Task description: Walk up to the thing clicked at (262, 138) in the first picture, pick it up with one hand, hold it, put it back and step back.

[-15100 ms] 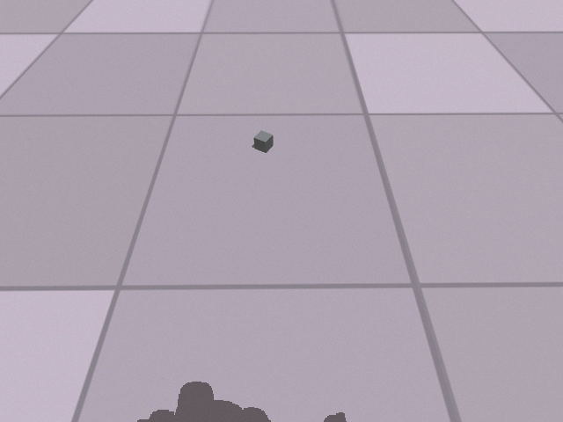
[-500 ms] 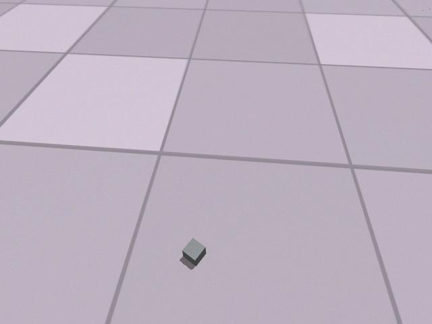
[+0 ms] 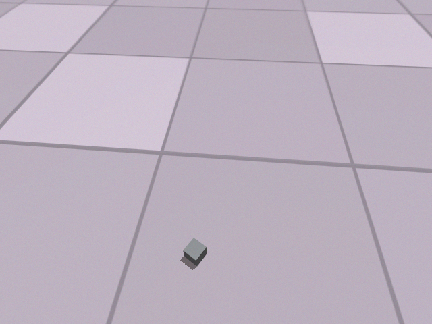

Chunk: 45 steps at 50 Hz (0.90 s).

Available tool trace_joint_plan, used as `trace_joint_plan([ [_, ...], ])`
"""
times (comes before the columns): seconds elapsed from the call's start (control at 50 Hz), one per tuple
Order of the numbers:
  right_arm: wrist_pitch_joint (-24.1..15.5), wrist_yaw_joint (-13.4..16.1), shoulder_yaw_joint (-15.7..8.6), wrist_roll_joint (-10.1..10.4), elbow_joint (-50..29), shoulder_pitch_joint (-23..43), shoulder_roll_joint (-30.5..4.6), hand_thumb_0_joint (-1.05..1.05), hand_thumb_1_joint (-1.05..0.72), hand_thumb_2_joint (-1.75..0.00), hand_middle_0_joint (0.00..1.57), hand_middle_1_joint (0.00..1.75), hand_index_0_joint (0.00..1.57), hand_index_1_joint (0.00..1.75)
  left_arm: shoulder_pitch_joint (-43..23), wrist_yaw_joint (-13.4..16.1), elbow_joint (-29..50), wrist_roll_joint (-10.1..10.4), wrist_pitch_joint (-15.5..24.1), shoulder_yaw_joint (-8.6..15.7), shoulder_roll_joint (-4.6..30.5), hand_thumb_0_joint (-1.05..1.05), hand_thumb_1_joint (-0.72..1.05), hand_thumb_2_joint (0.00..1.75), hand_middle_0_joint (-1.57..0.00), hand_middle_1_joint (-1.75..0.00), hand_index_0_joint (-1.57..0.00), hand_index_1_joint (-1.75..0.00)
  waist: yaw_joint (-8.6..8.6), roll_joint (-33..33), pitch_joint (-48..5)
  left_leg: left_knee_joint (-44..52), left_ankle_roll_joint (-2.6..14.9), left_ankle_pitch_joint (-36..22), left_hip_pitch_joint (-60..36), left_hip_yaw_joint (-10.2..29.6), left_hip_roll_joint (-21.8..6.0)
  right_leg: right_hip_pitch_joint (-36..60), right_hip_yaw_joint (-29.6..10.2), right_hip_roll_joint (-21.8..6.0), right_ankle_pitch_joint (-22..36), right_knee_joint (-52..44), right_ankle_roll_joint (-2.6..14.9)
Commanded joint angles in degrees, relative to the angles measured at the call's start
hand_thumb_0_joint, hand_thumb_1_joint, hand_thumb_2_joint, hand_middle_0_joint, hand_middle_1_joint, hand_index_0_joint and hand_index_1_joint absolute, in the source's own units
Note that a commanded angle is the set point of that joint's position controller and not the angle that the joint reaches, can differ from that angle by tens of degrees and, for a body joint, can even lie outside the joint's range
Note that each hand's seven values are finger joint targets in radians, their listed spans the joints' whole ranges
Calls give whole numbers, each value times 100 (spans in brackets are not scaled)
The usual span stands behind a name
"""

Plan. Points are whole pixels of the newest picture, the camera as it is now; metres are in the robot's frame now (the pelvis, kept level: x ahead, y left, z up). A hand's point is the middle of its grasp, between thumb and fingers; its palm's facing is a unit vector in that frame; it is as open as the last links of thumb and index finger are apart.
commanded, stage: stand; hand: left
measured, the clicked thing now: (195, 251) +0.54 +0.10 -0.74
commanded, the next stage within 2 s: walk up in 0.36 s
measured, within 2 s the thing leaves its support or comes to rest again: neither
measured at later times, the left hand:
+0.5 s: hand out of the picture +0.09 +0.25 -0.16, palm faces -0.05 -0.93 -0.35, open 7.4 cm
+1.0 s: hand (149, 299) +0.21 +0.16 -0.16, palm faces -0.11 -0.90 -0.41, open 7.4 cm
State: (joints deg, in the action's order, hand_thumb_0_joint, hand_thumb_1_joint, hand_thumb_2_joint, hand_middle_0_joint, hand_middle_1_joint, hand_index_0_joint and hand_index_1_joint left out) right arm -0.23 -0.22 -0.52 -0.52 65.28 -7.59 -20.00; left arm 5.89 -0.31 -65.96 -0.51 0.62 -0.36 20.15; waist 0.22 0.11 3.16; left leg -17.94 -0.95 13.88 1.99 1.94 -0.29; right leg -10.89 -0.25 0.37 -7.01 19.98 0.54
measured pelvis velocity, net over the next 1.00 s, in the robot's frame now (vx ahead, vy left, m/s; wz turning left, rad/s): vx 0.10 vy -0.09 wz -0.09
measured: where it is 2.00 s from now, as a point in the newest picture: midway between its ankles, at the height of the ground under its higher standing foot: outside the picture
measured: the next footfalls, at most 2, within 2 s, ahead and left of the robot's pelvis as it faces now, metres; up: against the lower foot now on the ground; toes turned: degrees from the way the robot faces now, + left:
right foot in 0.64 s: +0.17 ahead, -0.22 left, +0.00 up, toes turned -5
left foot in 1.14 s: +0.16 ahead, +0.08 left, +0.00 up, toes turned -7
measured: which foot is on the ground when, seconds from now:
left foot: down 0.00-0.66, up 0.68-1.00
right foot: down 0.00-0.40, up 0.42-0.62, down 0.64-1.00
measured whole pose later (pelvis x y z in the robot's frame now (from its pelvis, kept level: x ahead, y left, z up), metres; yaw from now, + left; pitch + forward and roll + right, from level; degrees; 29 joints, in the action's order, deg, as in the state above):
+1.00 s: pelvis +0.10 -0.09 -0.02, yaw -5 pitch -3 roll +0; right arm 3.7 -0.3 -4.3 -1.7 50.6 -11.7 -23.1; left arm 10.4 1.6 -49.9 -0.8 2.1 1.7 20.1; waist -0.1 2.7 9.9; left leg -55.8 0.9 27.9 25.4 4.3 -0.9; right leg -18.2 -0.2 0.2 -16.1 37.0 0.9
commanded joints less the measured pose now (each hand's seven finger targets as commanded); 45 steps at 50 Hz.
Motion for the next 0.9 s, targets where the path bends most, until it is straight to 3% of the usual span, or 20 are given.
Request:
trace_joint_plan([
  [0.0,-129,70,-192,15,-313,206,-1235,0,-90,-90,20,30,20,30,-256,64,356,35,127,226,1205,0,90,90,-20,-30,-20,-30,-32,46,-427,366,193,-792,492,408,-672,613,-637,-706,626,-182,120],
  [0.14,-141,86,-170,18,-312,137,-1239,0,-90,-90,20,30,20,30,-280,60,372,35,128,228,1232,0,90,90,-20,-30,-20,-30,-14,63,-484,385,175,-986,433,394,-702,690,-655,-742,918,-138,143],
  [0.32,-125,80,-168,9,-335,130,-1236,0,-90,-90,20,30,20,30,-290,57,358,31,117,242,1252,0,90,90,-20,-30,-20,-30,-27,12,-331,424,205,-602,463,390,-688,511,-692,-720,412,-271,122],
  [0.34,-270,159,-476,-90,-497,-493,-1754,0,-90,-90,20,30,20,30,-105,-141,832,-193,-38,614,1522,0,90,90,-20,-30,-20,-30,103,-376,-428,292,571,998,-62,567,-755,-158,-537,-242,-1198,307,232],
  [0.38,-354,247,-701,-158,-430,-1045,-2150,0,-90,-90,20,30,20,30,-474,-285,1076,-233,-195,647,1345,0,90,90,-20,-30,-20,-30,420,542,234,930,1140,2280,-727,1702,-1822,-2243,-297,-73,-1865,1976,61],
  [0.4,-384,285,-784,-162,-593,-926,-2261,0,-90,-90,20,30,20,30,-502,-322,1197,-290,-245,727,1442,0,90,90,-20,-30,-20,-30,376,420,508,1041,1428,2120,-356,2079,-2374,-2650,-632,-214,-2019,2802,-7],
  [0.44,-470,338,-792,-167,-884,-538,-2104,0,-90,-90,20,30,20,30,-210,-385,1303,-220,-257,791,1416,0,90,90,-20,-30,-20,-30,81,189,682,954,1484,1040,23,1849,-2464,-2531,-1027,-440,-1703,3364,-4],
  [0.48,-513,326,-768,-194,-1082,-342,-1923,0,-90,-90,20,30,20,30,26,-455,1422,-164,-229,787,1350,0,90,90,-20,-30,-20,-30,-100,510,576,545,1359,-147,-439,1119,-2126,-2602,-998,-550,-1669,2984,-7],
  [0.56,-432,171,-707,-210,-1377,-286,-1747,0,-90,-90,20,30,20,30,66,-467,1559,-116,-122,748,1143,0,90,90,-20,-30,-20,-30,-3,1301,405,-336,878,-1784,281,-151,-1328,-988,-29,-336,-1193,1635,2],
  [0.6,-295,131,-595,-150,-1511,-163,-1501,0,-90,-90,20,30,20,30,1023,-337,1134,-61,-36,778,1156,0,90,90,-20,-30,-20,-30,-386,560,-55,-1831,637,-1604,1053,-580,-809,714,304,135,47,947,44],
  [0.62,-234,127,-467,-87,-1509,-530,-1205,0,-90,-90,20,30,20,30,1642,-229,952,-66,14,868,1454,0,90,90,-20,-30,-20,-30,-578,-357,-437,-2993,478,-586,1593,-681,-518,1558,100,126,250,880,14],
  [0.64,-170,132,-330,-21,-1652,-825,-832,0,-90,-90,20,30,20,30,1898,-121,982,-108,43,991,2014,0,90,90,-20,-30,-20,-30,-572,-1853,-593,-4112,311,1680,2396,-763,136,1695,-1487,-901,244,315,341],
  [0.66,-31,160,-397,-1,-1613,-1039,-1062,0,-90,-90,20,30,20,30,1545,-69,1263,-86,67,976,2293,0,90,90,-20,-30,-20,-30,-385,-1448,-672,-4690,265,2336,2225,62,173,816,-3537,-2037,-1095,-664,915],
  [0.68,25,175,-549,-13,-1539,-974,-1452,0,-90,-90,20,30,20,30,1100,-56,1455,-71,73,974,2443,0,90,90,-20,-30,-20,-30,-250,-1072,-346,-5047,257,2380,1900,238,9,39,-3870,-2178,-1757,-715,1373],
  [0.7,22,152,-578,-16,-1475,-912,-1556,0,-90,-90,20,30,20,30,884,-34,1541,-39,91,909,2224,0,90,90,-20,-30,-20,-30,-166,-713,-44,-5172,294,2131,2090,361,-169,-46,-3452,-2035,-1342,-523,1441],
  [0.72,33,126,-546,46,-1440,-841,-1488,0,-90,-90,20,30,20,30,837,3,1557,-7,130,826,2019,0,90,90,-20,-30,-20,-30,-153,-441,30,-5159,352,1895,2134,502,-261,-156,-2773,-1805,-715,-305,1279],
  [0.74,70,122,-517,79,-1357,-1095,-1412,0,-90,-90,20,30,20,30,637,60,1594,11,163,760,1829,0,90,90,-20,-30,-20,-30,11,-382,-26,-4922,370,1595,2138,518,-377,-179,-2132,-1549,-598,-141,1012],
  [0.76,110,106,-487,78,-1326,-1238,-1358,0,-90,-90,20,30,20,30,611,91,1590,9,190,734,1756,0,90,90,-20,-30,-20,-30,46,-487,-66,-4610,341,1434,2095,415,-423,-222,-1907,-1490,-384,-79,984],
  [0.82,239,67,-556,-69,-1443,-1099,-1327,0,-90,-90,20,30,20,30,806,205,1662,-19,274,698,1687,0,90,90,-20,-30,-20,-30,-116,-249,-73,-4248,250,1279,2099,496,-357,-293,-1662,-1543,1027,229,1172],
  [0.88,288,44,-612,-128,-1692,-844,-1324,0,-90,-90,20,30,20,30,868,323,1770,6,285,742,1819,0,90,90,-20,-30,-20,-30,-160,-416,-182,-3837,166,1334,2268,568,-344,-74,-1702,-1870,2489,613,1408],
])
